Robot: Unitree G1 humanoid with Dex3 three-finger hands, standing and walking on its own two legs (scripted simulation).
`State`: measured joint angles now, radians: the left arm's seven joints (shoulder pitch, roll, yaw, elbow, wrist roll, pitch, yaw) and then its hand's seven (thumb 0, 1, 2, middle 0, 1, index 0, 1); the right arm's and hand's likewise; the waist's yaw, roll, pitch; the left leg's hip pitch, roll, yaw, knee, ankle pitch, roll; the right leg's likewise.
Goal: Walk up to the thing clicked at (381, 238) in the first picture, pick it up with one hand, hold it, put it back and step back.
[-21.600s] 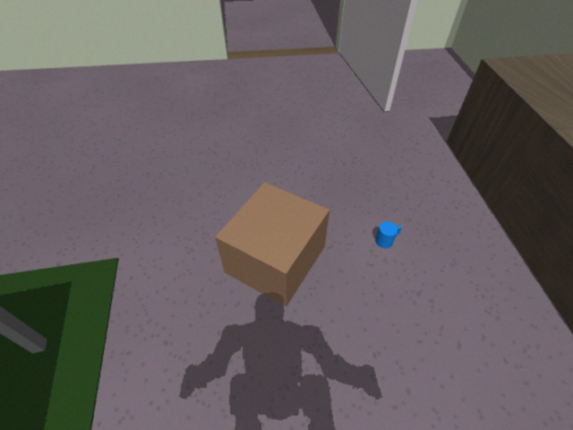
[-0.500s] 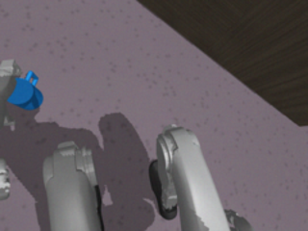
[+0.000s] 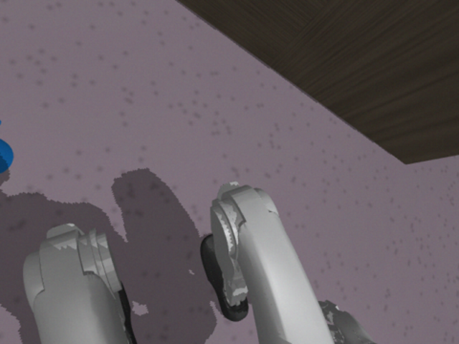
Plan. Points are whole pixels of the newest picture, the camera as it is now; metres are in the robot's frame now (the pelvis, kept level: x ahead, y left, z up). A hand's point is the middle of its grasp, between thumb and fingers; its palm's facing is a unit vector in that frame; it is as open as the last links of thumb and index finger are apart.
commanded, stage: rest palm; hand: left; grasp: from above
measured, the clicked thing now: out of the picture +0.49 +0.32 -0.27
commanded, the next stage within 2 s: close in 0.78 s
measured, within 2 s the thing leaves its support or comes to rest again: neither
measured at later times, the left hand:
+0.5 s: hand out of the picture +0.46 +0.31 -0.23, palm faces -0.44 -0.12 -0.89, open 13.8 cm
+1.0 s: hand out of the picture +0.46 +0.31 -0.24, palm faces -0.43 -0.14 -0.89, open 13.6 cm
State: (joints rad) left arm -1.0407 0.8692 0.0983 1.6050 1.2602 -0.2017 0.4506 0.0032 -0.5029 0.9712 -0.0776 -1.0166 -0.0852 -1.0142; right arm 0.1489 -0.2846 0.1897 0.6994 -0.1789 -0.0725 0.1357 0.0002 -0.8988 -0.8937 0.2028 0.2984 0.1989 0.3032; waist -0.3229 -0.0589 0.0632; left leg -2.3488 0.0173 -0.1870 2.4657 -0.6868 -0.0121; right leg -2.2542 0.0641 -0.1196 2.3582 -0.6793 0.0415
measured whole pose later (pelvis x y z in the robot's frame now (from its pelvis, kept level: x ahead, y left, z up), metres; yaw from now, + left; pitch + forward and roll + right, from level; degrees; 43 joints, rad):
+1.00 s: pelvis +0.00 +0.01 -0.01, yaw -3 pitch +29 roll -13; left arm -1.05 0.98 0.12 1.70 1.26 -0.22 0.57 0.00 -0.43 1.03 -0.11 -1.09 -0.05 -1.06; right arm 0.11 -0.32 0.27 0.67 -0.24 -0.15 0.20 0.00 -0.90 -0.90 0.20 0.30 0.20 0.30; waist -0.36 -0.11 0.13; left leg -2.35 0.02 -0.24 2.53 -0.71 -0.01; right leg -2.24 0.08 -0.17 2.37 -0.68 0.05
